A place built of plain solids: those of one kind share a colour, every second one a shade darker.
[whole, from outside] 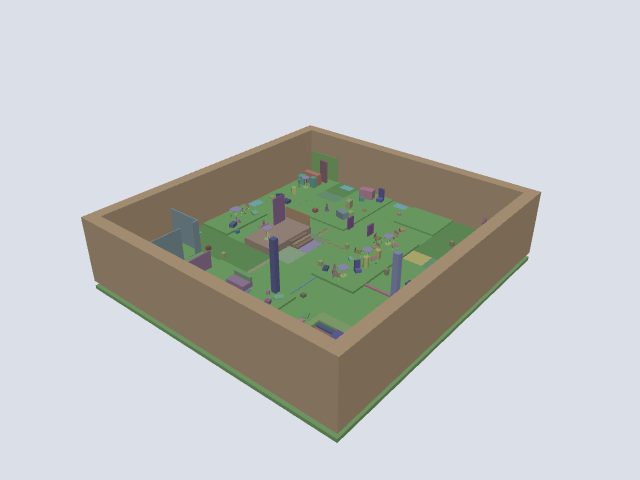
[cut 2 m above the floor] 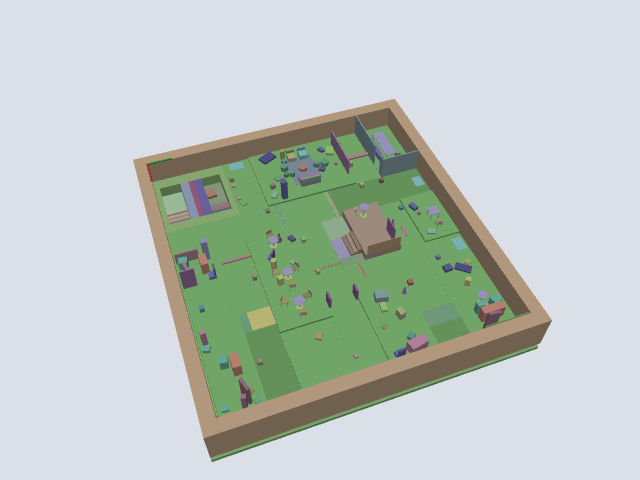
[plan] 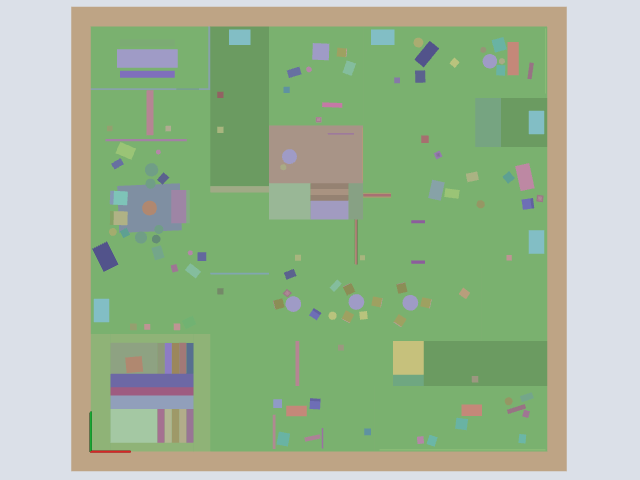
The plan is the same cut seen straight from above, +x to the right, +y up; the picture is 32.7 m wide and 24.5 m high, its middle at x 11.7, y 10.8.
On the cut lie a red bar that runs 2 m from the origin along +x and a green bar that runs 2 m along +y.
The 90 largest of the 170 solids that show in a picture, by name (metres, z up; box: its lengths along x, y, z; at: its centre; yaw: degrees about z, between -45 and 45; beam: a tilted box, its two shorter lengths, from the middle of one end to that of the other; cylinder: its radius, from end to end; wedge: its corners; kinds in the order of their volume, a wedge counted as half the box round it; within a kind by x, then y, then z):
{
 "wall_1": {"box": [1.0, 21.7, 5.5], "at": [-0.5, 10.85, 1.75]},
 "wall_2": {"box": [25.3, 1.0, 5.5], "at": [11.65, -0.5, 1.75]},
 "wall_3": {"box": [25.3, 1.0, 5.5], "at": [11.65, 22.2, 1.75]},
 "wall_4": {"box": [1.0, 21.7, 5.5], "at": [23.8, 10.85, 1.75]},
 "floor_1": {"box": [6.1, 2.4, 1.0], "at": [3.05, 7.2, -0.5]},
 "floor_2": {"box": [6.1, 7.75, 1.16], "at": [3.05, 12.28, -0.42]},
 "floor_3": {"box": [6.1, 2.3, 1.0], "at": [3.05, 17.3, -0.5]},
 "floor_4": {"box": [6.1, 3.25, 1.0], "at": [3.05, 20.07, -0.5]},
 "floor_5": {"box": [3.0, 13.22, 1.0], "at": [7.6, 6.61, -0.5]},
 "floor_6": {"box": [3.0, 8.15, 1.0], "at": [7.6, 17.62, -0.5]},
 "floor_7": {"box": [3.0, 3.35, 1.0], "at": [10.6, 1.68, -0.5]},
 "floor_8": {"box": [4.8, 2.1, 1.0], "at": [11.5, 17.7, -0.5]},
 "floor_9": {"box": [4.8, 2.95, 1.16], "at": [11.5, 20.23, -0.42]},
 "floor_10": {"box": [6.32, 2.3, 1.0], "at": [12.26, 4.5, -0.5]},
 "floor_11": {"box": [2.4, 3.35, 1.0], "at": [13.3, 1.68, -0.5]},
 "floor_12": {"box": [8.75, 3.9, 1.18], "at": [13.47, 7.6, -0.41]},
 "floor_13": {"box": [2.0, 9.85, 1.0], "at": [14.9, 16.77, -0.5]},
 "floor_14": {"box": [14.2, 2.3, 1.0], "at": [16.2, 10.7, -0.5]},
 "floor_15": {"box": [3.72, 2.5, 1.0], "at": [17.76, 16.8, -0.5]},
 "floor_16": {"box": [8.8, 3.35, 1.0], "at": [18.9, 1.68, -0.5]},
 "floor_17": {"box": [2.1, 3.9, 1.0], "at": [18.9, 7.6, -0.5]},
 "floor_18": {"box": [7.4, 3.7, 1.12], "at": [19.6, 13.7, -0.44]},
 "floor_19": {"box": [7.4, 3.65, 1.0], "at": [19.6, 19.88, -0.5]},
 "floor_20": {"box": [6.3, 2.3, 1.0], "at": [20.15, 4.5, -0.5]},
 "floor_21": {"box": [3.35, 3.9, 1.12], "at": [21.62, 7.6, -0.44]},
 "floor_22": {"box": [2.36, 2.5, 1.0], "at": [22.12, 16.8, -0.5]},
 "floor_base_1": {"box": [25.3, 23.7, 0.3], "at": [11.65, 10.85, -1.57]},
 "floor_deck_1": {"box": [4.8, 2.95, 1.6], "at": [11.5, 15.18, -0.2]},
 "floor_rim_1": {"box": [1.0, 6.0, 1.0], "at": [0.5, 3.0, -0.5]},
 "floor_rim_2": {"box": [4.25, 0.45, 1.0], "at": [3.12, 0.23, -0.5]},
 "floor_rim_3": {"box": [4.25, 0.45, 1.0], "at": [3.12, 5.78, -0.5]},
 "floor_rim_4": {"box": [0.85, 6.0, 1.0], "at": [5.67, 3.0, -0.5]},
 "floor_fore_1": {"box": [2.11, 1.85, 1.0], "at": [10.15, 12.78, -0.5]},
 "floor_fore_2": {"box": [0.74, 1.85, 1.0], "at": [13.53, 12.78, -0.5]},
 "floor_plankwidea_1": {"box": [4.25, 0.69, 1.01], "at": [3.12, 2.52, -0.51]},
 "floor_plankwideb_1": {"box": [4.25, 0.69, 1.01], "at": [3.12, 3.62, -0.51]},
 "floor_bed_cover_1": {"box": [1.32, 2.5, 0.85], "at": [20.28, 16.8, -0.42]},
 "floor_hatch_1": {"box": [1.58, 1.73, 1.0], "at": [16.21, 4.79, -0.5]},
 "counter_1": {"box": [1.05, 0.55, 1.11], "at": [10.5, 2.07, 0.56]},
 "counter_2": {"box": [1.05, 0.58, 1.12], "at": [19.45, 2.11, 0.56]},
 "counter_3": {"box": [0.58, 1.7, 1.08], "at": [21.56, 20.06, 0.54]},
 "step_tread_1": {"box": [1.95, 0.3, 1.15], "at": [12.19, 12.95, -0.42]},
 "step_tread_2": {"box": [1.95, 0.3, 1.3], "at": [12.19, 13.25, -0.35]},
 "step_tread_3": {"box": [1.95, 0.3, 1.45], "at": [12.19, 13.55, -0.28]},
 "part_1": {"box": [4.37, 0.1, 2.85], "at": [2.19, 18.5, 1.38]},
 "part_2": {"box": [0.1, 3.15, 2.85], "at": [6.05, 20.12, 1.38]},
 "back_1": {"box": [8.48, 0.08, 2.55], "at": [18.97, 0.1, 1.27]},
 "back_2": {"box": [0.05, 3.33, 2.45], "at": [23.21, 19.95, 1.23]},
 "floor_before_steps_1": {"box": [1.95, 0.95, 1.0], "at": [12.19, 12.32, -0.5]},
 "floor_plank_1": {"box": [4.25, 0.42, 1.0], "at": [3.12, 3.07, -0.5]},
 "floor_pita_1": {"box": [2.4, 2.41, 0.3], "at": [2.2, 1.66, -1.11]},
 "floor_pitb_1": {"box": [2.4, 2.27, 0.3], "at": [2.2, 4.42, -1.11]},
 "display_cube_1": {"box": [0.59, 0.67, 0.82], "at": [9.83, 0.64, 0.41], "yaw": -10.4},
 "display_cube_2": {"box": [0.6, 0.57, 0.84], "at": [18.93, 1.41, 0.42], "yaw": -7.4},
 "display_cube_3": {"box": [0.63, 0.66, 0.84], "at": [20.85, 20.76, 0.42], "yaw": 15.8},
 "display_cube_4": {"box": [0.45, 0.53, 0.98], "at": [20.93, 19.46, 0.49], "yaw": -2.7},
 "roll_1": {"box": [0.82, 0.22, 1.89], "at": [11.32, 0.69, 0.94], "yaw": 12.1},
 "roll_2": {"box": [0.96, 0.23, 1.99], "at": [21.73, 2.17, 0.99], "yaw": 17.8},
 "roll_3": {"box": [0.22, 0.85, 2.18], "at": [22.45, 19.43, 1.09], "yaw": -8.1},
 "column_a0b_1": {"box": [0.45, 0.45, 4.5], "at": [9.54, 2.45, 2.25]},
 "floor_gap_cover_1": {"box": [3.0, 0.33, 0.9], "at": [7.6, 13.38, -0.45]},
 "column_a0a_1": {"box": [0.45, 0.45, 4.34], "at": [5.67, 9.95, 2.33]},
 "pallet_load_1": {"box": [0.73, 1.31, 0.83], "at": [22.16, 14.01, 0.54], "yaw": 12.5},
 "step_down1a_1": {"box": [0.37, 2.41, 0.84], "at": [5.07, 1.66, -0.58]},
 "screenN_1": {"box": [4.15, 0.12, 1.46], "at": [2.82, 15.9, 0.89]},
 "step_down1b_1": {"box": [0.37, 2.27, 0.84], "at": [5.07, 4.42, -0.58]},
 "sofa_seat_1": {"box": [0.96, 1.7, 0.42], "at": [4.58, 12.51, 0.38]},
 "floor_hatch_cover_1": {"box": [1.58, 0.57, 0.75], "at": [16.21, 3.63, -0.38]},
 "step_down2a_1": {"box": [0.37, 2.41, 0.68], "at": [4.7, 1.66, -0.66]},
 "step_down2b_1": {"box": [0.37, 2.27, 0.68], "at": [4.7, 4.42, -0.66]},
 "bencha_1": {"box": [2.8, 0.37, 0.45], "at": [2.89, 19.26, 0.23]},
 "benchb_1": {"box": [2.8, 0.37, 0.45], "at": [2.89, 20.86, 0.23]},
 "step_down3a_1": {"box": [0.37, 2.41, 0.52], "at": [4.33, 1.66, -0.74]},
 "low_rug_1": {"box": [3.2, 2.4, 0.06], "at": [3.0, 12.43, 0.14], "yaw": 2.5},
 "wing_1": {"box": [0.08, 1.05, 2.5], "at": [11.83, 0.69, 1.25]},
 "wing_2": {"box": [1.35, 0.07, 2.4], "at": [12.77, 16.21, 1.8]},
 "step_down3b_1": {"box": [0.37, 2.27, 0.52], "at": [4.33, 4.42, -0.74]},
 "sack_pile_1": {"box": [0.66, 0.96, 0.59], "at": [17.64, 13.34, 0.41], "yaw": -12.5},
 "step_down4a_1": {"box": [0.37, 2.41, 0.36], "at": [3.96, 1.66, -0.82]},
 "step_down4b_1": {"box": [0.37, 2.27, 0.36], "at": [3.96, 4.42, -0.82]},
 "screenW_1": {"box": [0.14, 1.75, 1.1], "at": [9.36, 1.01, 0.55]},
 "arm2a_seat_1": {"box": [0.9, 0.71, 0.42], "at": [1.43, 12.94, 0.38], "yaw": -2.7},
 "arm2b_seat_1": {"box": [0.9, 0.71, 0.42], "at": [1.43, 11.91, 0.38], "yaw": -1.2},
 "pallet_1": {"box": [0.86, 1.31, 0.17], "at": [0.74, 9.95, 0.24], "yaw": 26.5},
 "crate_stack_1": {"box": [0.6, 0.44, 0.7], "at": [19.47, 14.02, 0.47], "yaw": 11.7},
 "brochure_stand_1": {"box": [0.34, 0.38, 1.43], "at": [16.83, 0.59, 0.71], "yaw": 5.4},
 "low_1": {"box": [0.85, 0.8, 0.27], "at": [2.21, 4.44, -0.82], "yaw": 5.2},
 "step_down5a_1": {"box": [0.37, 2.41, 0.2], "at": [3.58, 1.66, -0.9]},
 "low_beam_1": {"box": [0.36, 2.3, 0.21], "at": [3.02, 17.3, 0.06]},
 "step_down5b_1": {"box": [0.37, 2.27, 0.2], "at": [3.58, 4.42, -0.9]}
}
